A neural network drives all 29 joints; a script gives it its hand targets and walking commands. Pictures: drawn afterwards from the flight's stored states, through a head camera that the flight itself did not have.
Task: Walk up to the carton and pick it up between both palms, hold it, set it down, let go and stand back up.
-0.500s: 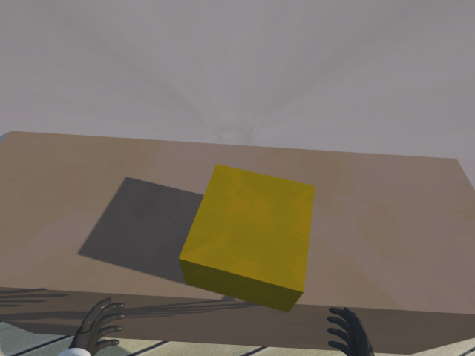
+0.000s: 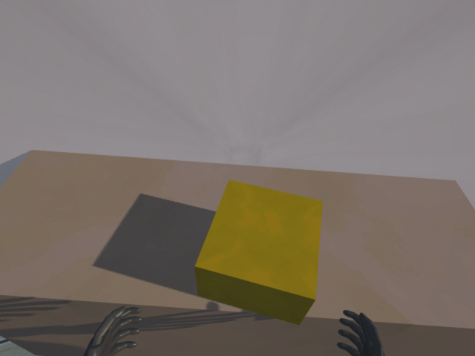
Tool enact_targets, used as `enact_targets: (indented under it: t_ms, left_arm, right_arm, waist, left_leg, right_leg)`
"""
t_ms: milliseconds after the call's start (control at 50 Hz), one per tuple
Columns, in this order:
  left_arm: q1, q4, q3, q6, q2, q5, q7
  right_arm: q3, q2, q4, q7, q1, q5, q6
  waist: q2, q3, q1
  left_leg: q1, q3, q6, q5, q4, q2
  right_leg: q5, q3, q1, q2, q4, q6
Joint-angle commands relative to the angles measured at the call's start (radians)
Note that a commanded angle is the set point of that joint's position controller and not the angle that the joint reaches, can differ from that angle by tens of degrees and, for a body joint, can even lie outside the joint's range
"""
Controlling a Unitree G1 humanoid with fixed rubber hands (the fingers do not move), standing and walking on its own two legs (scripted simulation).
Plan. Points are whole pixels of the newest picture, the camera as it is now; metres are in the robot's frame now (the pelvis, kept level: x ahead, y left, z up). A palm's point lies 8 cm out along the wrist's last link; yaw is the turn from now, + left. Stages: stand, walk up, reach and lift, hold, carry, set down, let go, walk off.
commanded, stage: reach and lift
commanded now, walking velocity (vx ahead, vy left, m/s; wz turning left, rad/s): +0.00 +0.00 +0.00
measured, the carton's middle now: (261, 247) +0.39 -0.03 -0.12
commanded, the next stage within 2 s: none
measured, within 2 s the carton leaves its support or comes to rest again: neither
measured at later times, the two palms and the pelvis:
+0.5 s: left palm out of the picture +0.13 +0.25 -0.05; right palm out of the picture +0.13 -0.18 -0.05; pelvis -0.02 +0.00 -0.01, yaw +1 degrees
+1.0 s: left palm (100, 314) +0.20 +0.24 -0.03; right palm (359, 331) +0.20 -0.18 -0.04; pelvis +0.01 +0.00 +0.00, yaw +1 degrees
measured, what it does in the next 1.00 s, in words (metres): stands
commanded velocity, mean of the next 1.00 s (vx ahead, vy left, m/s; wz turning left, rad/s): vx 0.00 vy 0.00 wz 0.00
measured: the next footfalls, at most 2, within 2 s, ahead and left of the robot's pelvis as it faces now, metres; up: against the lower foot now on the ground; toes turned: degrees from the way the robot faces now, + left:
none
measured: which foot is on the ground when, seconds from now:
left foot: down 0.00-1.00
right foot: down 0.00-1.00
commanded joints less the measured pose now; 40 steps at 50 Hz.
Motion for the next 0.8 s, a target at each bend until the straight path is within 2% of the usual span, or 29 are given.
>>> enact_targets:
  t_ms: [0,80,160,240,280,300,340,400,440,460,500,560,620,680,720,780]
  left_arm:
    - [-0.088,-0.185,0.055,-0.11,0.186,-0.052,-0.016]
    - [-0.07,-0.172,0.063,-0.123,0.214,-0.071,-0.043]
    - [-0.074,-0.22,0.06,-0.14,0.231,-0.088,-0.054]
    - [-0.057,-0.297,0.061,-0.155,0.242,-0.079,-0.049]
    - [-0.041,-0.307,0.049,-0.16,0.24,-0.088,-0.05]
    - [-0.038,-0.323,0.055,-0.164,0.243,-0.083,-0.046]
    - [-0.039,-0.331,0.045,-0.169,0.241,-0.087,-0.042]
    - [-0.041,-0.371,0.031,-0.184,0.247,-0.101,-0.031]
    - [-0.058,-0.367,0.026,-0.196,0.251,-0.103,-0.026]
    - [-0.053,-0.362,0.018,-0.196,0.25,-0.102,-0.022]
    - [-0.062,-0.353,0.015,-0.194,0.253,-0.098,-0.014]
    - [-0.09,-0.338,-0.004,-0.18,0.245,-0.119,-0.005]
    - [-0.119,-0.322,-0.016,-0.17,0.239,-0.134,-0.003]
    - [-0.149,-0.328,-0.02,-0.171,0.246,-0.139,0.005]
    - [-0.17,-0.308,-0.024,-0.162,0.245,-0.147,0.007]
    - [-0.197,-0.317,-0.009,-0.155,0.247,-0.148,0.006]
  right_arm:
    - [-0.02,-0.06,-0.233,-0.027,-0.065,-0.004,-0.063]
    - [-0.007,-0.015,-0.274,-0.06,-0.022,-0.021,-0.07]
    - [0.012,0.024,-0.312,-0.083,0.004,-0.019,-0.081]
    - [0.01,0.037,-0.331,-0.092,0.033,-0.008,-0.101]
    - [0.014,0.041,-0.349,-0.094,0.027,-0.01,-0.109]
    - [0.022,0.049,-0.357,-0.094,0.037,-0.004,-0.113]
    - [0.015,0.061,-0.369,-0.098,0.034,-0.01,-0.114]
    - [0.005,0.065,-0.412,-0.096,0.023,-0.008,-0.125]
    - [0.008,0.059,-0.397,-0.09,0.011,0.0,-0.121]
    - [0.003,0.051,-0.394,-0.089,0.006,-0.002,-0.118]
    - [-0.006,0.041,-0.386,-0.087,-0.012,-0.003,-0.108]
    - [-0.02,0.021,-0.405,-0.086,-0.056,-0.01,-0.082]
    - [-0.021,0.023,-0.401,-0.086,-0.066,-0.012,-0.051]
    - [-0.026,0.011,-0.4,-0.089,-0.097,-0.008,-0.035]
    - [-0.032,0.004,-0.398,-0.092,-0.115,-0.014,-0.02]
    - [-0.019,0.0,-0.416,-0.091,-0.131,0.005,-0.01]
  waist:
    - [0.087,-0.088,-0.01]
    - [0.052,-0.069,-0.008]
    - [0.071,-0.04,-0.003]
    - [0.147,-0.054,-0.004]
    - [0.139,-0.03,-0.007]
    - [0.153,-0.038,0.003]
    - [0.146,-0.012,-0.01]
    - [0.168,-0.038,-0.014]
    - [0.18,-0.029,-0.003]
    - [0.189,-0.02,-0.014]
    - [0.18,-0.015,-0.015]
    - [0.155,-0.004,-0.023]
    - [0.14,-0.018,-0.03]
    - [0.153,-0.031,-0.028]
    - [0.131,-0.04,-0.034]
    - [0.137,-0.086,-0.025]
  left_leg:
    - [0.078,-0.044,-0.071,0.153,-0.075,-0.005]
    - [0.064,-0.044,-0.055,0.096,-0.061,-0.01]
    - [0.034,-0.052,-0.054,0.046,-0.041,-0.009]
    - [0.04,-0.062,-0.068,0.045,-0.041,0.004]
    - [0.023,-0.067,-0.068,0.033,-0.05,0.005]
    - [0.015,-0.068,-0.069,0.019,-0.052,0.006]
    - [0.018,-0.075,-0.067,-0.013,-0.056,0.005]
    - [-0.025,-0.09,-0.06,-0.059,-0.075,0.018]
    - [-0.048,-0.097,-0.06,-0.09,-0.084,0.023]
    - [-0.052,-0.101,-0.061,-0.095,-0.095,0.025]
    - [-0.051,-0.104,-0.064,-0.09,-0.094,0.027]
    - [-0.107,-0.119,-0.047,-0.195,-0.122,0.043]
    - [-0.082,-0.116,-0.053,-0.161,-0.12,0.035]
    - [-0.072,-0.126,-0.059,-0.143,-0.116,0.04]
    - [-0.051,-0.121,-0.062,-0.111,-0.109,0.033]
    - [-0.026,-0.121,-0.063,-0.04,-0.091,0.029]
  right_leg:
    - [0.007,0.013,-0.133,0.028,-0.077,-0.076]
    - [-0.025,0.029,-0.161,0.012,-0.08,-0.068]
    - [-0.071,0.033,-0.181,0.006,-0.065,-0.074]
    - [-0.077,0.033,-0.168,0.01,-0.051,-0.086]
    - [-0.078,0.033,-0.154,0.011,-0.051,-0.093]
    - [-0.085,0.036,-0.147,0.008,-0.047,-0.096]
    - [-0.105,0.041,-0.171,-0.003,-0.057,-0.097]
    - [-0.104,0.03,-0.116,0.013,-0.033,-0.095]
    - [-0.131,0.03,-0.113,0.015,-0.025,-0.099]
    - [-0.112,0.029,-0.106,0.016,-0.024,-0.099]
    - [-0.109,0.027,-0.104,0.019,-0.022,-0.097]
    - [-0.138,0.022,-0.078,0.025,-0.006,-0.093]
    - [-0.129,0.031,-0.087,0.012,-0.017,-0.096]
    - [-0.109,0.031,-0.095,0.012,-0.014,-0.097]
    - [-0.106,0.033,-0.11,0.01,-0.02,-0.094]
    - [-0.057,0.036,-0.103,0.005,-0.018,-0.09]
